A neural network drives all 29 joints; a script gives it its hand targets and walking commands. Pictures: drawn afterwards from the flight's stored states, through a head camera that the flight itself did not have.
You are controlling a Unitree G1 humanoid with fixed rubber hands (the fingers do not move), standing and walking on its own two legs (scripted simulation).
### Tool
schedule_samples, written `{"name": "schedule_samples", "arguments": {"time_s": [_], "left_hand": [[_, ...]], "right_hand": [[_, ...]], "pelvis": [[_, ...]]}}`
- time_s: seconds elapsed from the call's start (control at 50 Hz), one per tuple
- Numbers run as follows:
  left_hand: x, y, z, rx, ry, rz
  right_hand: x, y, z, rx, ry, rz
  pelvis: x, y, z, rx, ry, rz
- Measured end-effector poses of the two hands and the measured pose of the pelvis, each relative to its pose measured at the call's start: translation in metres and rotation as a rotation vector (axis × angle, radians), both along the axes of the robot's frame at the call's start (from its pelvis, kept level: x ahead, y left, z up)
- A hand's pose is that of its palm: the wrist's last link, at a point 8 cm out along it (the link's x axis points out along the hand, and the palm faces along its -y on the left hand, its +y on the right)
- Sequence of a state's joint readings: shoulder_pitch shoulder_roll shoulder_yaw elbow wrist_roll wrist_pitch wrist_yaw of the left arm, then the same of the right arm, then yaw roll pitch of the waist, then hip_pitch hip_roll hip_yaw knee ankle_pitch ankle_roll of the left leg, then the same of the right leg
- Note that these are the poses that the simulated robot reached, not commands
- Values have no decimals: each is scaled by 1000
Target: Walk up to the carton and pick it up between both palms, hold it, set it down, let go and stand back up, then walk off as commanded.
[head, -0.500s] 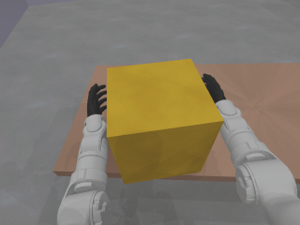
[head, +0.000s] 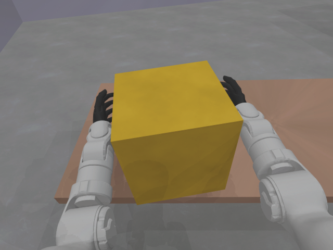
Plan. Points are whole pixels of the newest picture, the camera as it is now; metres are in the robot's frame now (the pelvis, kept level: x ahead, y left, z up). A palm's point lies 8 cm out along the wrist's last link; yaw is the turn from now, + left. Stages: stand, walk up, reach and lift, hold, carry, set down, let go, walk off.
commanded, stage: reach and lift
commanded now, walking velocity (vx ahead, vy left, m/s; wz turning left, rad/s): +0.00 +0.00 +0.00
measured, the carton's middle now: (171, 133) +0.39 +0.04 +0.08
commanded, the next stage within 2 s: none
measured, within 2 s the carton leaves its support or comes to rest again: neither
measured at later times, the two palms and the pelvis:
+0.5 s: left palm (102, 106) +0.37 +0.20 +0.18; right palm (249, 98) +0.39 -0.13 +0.19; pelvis -0.01 +0.01 +0.00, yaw +1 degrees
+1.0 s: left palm (102, 92) +0.38 +0.19 +0.21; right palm (258, 86) +0.39 -0.14 +0.23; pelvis -0.01 +0.01 +0.00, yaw +1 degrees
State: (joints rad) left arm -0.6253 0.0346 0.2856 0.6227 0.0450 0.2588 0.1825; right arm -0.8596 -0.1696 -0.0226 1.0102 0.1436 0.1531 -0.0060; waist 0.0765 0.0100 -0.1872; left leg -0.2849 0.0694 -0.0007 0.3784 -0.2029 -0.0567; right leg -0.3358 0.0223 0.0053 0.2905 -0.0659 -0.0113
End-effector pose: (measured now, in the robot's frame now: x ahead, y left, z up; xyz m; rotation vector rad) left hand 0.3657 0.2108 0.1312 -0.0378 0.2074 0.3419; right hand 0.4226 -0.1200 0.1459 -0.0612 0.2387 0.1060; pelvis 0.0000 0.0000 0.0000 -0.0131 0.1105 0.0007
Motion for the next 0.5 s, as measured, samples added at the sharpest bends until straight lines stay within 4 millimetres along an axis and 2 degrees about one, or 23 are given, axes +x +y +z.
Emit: {"name": "schedule_samples", "arguments": {"time_s": [0.3,0.5], "left_hand": [[0,-11,30,23,-6,-64],[2,-12,48,5,-21,-96]], "right_hand": [[-20,-13,26,15,-13,-75],[-28,-14,45,2,-32,-113]], "pelvis": [[-5,5,1,1,-58,7],[-6,8,1,2,-65,10]]}}
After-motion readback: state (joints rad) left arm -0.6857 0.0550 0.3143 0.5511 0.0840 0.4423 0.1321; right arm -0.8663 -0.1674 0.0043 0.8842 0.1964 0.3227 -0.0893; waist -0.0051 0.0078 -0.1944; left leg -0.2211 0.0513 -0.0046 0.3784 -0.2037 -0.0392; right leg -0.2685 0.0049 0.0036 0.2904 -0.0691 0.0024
